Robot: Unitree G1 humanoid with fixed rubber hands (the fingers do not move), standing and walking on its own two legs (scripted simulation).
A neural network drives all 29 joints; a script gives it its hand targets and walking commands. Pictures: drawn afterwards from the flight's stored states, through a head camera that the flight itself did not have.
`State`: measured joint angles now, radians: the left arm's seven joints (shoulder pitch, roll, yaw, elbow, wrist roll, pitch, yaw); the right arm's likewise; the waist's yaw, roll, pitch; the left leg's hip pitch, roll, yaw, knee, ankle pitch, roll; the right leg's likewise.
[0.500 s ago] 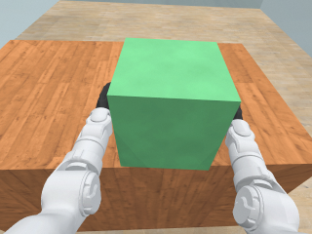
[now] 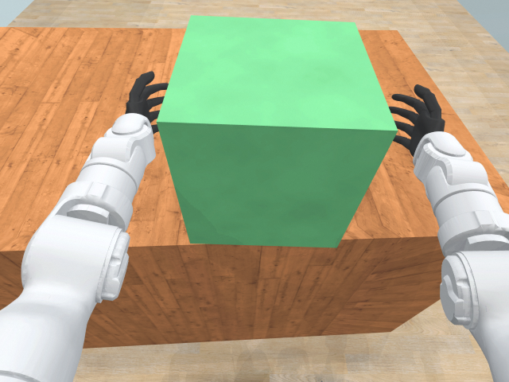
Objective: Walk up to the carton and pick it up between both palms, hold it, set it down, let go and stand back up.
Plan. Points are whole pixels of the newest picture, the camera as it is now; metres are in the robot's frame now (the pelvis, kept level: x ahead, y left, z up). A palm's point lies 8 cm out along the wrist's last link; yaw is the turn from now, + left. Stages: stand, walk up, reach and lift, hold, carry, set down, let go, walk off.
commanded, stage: set down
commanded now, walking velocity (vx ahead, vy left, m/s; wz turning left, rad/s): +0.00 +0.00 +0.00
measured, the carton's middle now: (268, 138) +0.49 +0.01 +0.11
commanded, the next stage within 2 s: none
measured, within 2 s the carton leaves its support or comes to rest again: neither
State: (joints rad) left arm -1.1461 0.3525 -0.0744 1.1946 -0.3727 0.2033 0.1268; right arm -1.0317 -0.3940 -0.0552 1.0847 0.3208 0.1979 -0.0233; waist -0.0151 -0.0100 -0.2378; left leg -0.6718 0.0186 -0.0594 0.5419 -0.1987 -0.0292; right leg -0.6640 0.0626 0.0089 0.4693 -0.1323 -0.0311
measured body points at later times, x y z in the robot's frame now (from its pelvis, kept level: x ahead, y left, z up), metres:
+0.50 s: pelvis -0.01 -0.01 +0.00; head +0.05 +0.01 +0.45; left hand +0.48 +0.22 +0.21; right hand +0.47 -0.24 +0.21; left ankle +0.02 +0.13 -0.73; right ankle +0.04 -0.10 -0.73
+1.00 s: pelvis +0.00 +0.00 +0.01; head +0.04 +0.01 +0.46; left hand +0.44 +0.23 +0.16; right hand +0.43 -0.25 +0.16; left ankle +0.02 +0.13 -0.73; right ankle +0.04 -0.10 -0.73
